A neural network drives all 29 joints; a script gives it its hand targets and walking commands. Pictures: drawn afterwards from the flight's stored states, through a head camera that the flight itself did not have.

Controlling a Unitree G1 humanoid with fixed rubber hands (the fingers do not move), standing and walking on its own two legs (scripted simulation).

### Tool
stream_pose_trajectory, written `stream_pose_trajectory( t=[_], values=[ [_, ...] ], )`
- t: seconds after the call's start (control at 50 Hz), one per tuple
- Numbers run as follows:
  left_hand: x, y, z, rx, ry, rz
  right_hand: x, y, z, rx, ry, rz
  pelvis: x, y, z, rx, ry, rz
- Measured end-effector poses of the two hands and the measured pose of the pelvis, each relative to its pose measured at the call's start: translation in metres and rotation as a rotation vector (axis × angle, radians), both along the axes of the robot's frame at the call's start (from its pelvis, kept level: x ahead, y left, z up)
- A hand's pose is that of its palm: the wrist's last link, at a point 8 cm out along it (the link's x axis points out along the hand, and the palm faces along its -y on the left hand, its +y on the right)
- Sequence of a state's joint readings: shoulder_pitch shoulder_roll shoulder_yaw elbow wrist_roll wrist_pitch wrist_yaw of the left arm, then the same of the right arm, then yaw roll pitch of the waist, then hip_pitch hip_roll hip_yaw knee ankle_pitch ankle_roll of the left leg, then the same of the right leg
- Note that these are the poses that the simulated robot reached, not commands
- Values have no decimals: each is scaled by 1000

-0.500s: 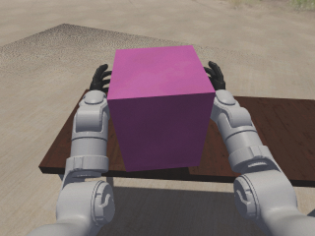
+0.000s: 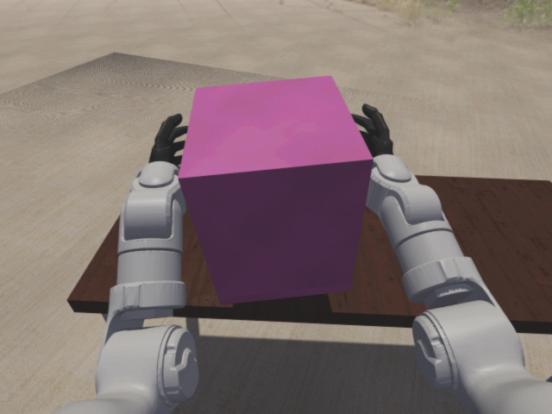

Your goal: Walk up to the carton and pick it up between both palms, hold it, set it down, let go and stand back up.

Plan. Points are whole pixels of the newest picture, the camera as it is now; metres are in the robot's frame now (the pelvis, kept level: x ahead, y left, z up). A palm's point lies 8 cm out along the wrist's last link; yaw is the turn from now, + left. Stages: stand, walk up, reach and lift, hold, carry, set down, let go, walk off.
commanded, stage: hold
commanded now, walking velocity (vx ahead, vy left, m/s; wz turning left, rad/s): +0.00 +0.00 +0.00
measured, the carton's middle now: (275, 192) +0.39 -0.01 +0.18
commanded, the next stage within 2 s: none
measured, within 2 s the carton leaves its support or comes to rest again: neither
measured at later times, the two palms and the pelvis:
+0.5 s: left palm (152, 150) +0.37 +0.15 +0.26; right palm (374, 139) +0.37 -0.14 +0.27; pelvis +0.00 +0.00 +0.00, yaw +1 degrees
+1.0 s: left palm (151, 153) +0.37 +0.15 +0.26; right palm (373, 142) +0.37 -0.14 +0.26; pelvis +0.00 -0.01 +0.00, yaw +1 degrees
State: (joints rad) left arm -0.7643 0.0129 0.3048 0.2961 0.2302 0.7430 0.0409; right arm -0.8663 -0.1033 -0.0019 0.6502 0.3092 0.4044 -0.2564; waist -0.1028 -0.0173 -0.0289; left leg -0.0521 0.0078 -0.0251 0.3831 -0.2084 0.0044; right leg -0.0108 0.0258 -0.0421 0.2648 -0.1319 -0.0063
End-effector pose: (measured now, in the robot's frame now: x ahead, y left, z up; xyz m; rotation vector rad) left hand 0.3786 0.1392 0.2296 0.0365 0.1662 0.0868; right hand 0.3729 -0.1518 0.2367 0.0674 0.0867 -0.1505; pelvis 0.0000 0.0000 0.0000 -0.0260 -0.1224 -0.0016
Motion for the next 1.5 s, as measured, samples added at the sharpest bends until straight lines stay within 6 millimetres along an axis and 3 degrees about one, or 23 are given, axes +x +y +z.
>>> stream_pose_trajectory(
  t=[0.2, 0.36, 0.7, 1.5],
  values=[
    [-11, 11, 26, -21, -5, 41, -1, 11, 24, -2, -3, 34, -4, -1, 0, 3, -6, -8],
    [-9, 14, 35, -27, 8, 33, 1, 13, 35, -5, 14, 32, -4, -3, 0, 4, -3, 7],
    [-6, 8, 28, -25, 7, 20, 1, 7, 25, -10, 19, 25, -1, -6, 0, 3, -8, 8],
    [-7, 10, 31, -24, -3, 22, 1, 9, 27, -5, 21, 26, -1, -6, 0, 3, -9, 8]
  ],
)
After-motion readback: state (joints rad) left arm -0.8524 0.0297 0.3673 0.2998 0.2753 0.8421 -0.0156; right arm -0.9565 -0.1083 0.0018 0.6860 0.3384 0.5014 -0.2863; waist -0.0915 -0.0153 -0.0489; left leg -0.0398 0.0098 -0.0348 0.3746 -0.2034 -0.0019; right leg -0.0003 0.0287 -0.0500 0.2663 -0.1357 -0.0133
